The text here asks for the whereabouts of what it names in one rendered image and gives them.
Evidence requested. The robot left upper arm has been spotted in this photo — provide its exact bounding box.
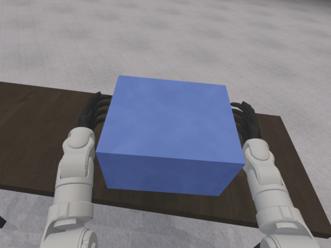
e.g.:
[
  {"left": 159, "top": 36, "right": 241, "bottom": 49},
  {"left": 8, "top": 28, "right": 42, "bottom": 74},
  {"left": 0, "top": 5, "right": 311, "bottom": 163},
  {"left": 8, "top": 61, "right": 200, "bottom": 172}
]
[{"left": 41, "top": 228, "right": 98, "bottom": 248}]

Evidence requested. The table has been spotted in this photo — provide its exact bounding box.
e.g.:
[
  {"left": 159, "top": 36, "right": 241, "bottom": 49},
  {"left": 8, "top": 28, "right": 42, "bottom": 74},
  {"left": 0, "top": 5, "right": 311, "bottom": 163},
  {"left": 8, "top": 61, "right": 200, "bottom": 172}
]
[{"left": 0, "top": 82, "right": 331, "bottom": 248}]

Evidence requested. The robot right upper arm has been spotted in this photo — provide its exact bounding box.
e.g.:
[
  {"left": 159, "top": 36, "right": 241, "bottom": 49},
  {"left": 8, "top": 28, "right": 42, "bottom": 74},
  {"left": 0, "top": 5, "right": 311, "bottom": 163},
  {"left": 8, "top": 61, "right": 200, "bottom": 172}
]
[{"left": 260, "top": 234, "right": 319, "bottom": 248}]

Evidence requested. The right robot hand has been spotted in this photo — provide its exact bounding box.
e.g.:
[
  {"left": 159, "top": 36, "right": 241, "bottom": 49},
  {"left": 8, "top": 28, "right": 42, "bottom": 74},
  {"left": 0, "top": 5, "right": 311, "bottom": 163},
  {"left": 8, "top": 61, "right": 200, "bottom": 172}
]
[{"left": 230, "top": 101, "right": 262, "bottom": 143}]

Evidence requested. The carton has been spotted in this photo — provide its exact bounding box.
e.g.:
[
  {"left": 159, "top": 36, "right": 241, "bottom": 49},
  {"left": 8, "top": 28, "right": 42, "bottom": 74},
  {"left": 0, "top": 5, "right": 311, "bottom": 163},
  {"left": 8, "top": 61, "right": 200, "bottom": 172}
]
[{"left": 96, "top": 75, "right": 246, "bottom": 196}]

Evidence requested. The robot left forearm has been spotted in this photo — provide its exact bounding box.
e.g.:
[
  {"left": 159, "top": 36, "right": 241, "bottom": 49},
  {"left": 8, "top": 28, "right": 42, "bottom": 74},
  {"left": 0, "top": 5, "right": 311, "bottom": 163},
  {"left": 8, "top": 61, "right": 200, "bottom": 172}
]
[{"left": 39, "top": 127, "right": 95, "bottom": 248}]

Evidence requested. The robot right forearm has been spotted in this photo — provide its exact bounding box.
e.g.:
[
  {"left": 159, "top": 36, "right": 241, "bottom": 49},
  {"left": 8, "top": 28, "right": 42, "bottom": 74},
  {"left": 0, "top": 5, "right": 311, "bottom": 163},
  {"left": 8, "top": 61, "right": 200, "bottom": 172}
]
[{"left": 242, "top": 138, "right": 320, "bottom": 248}]

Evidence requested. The left robot hand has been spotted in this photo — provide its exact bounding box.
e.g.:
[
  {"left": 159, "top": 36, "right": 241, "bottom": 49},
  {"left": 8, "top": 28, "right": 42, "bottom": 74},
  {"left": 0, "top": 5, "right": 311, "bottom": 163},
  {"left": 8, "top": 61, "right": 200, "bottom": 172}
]
[{"left": 76, "top": 92, "right": 111, "bottom": 131}]

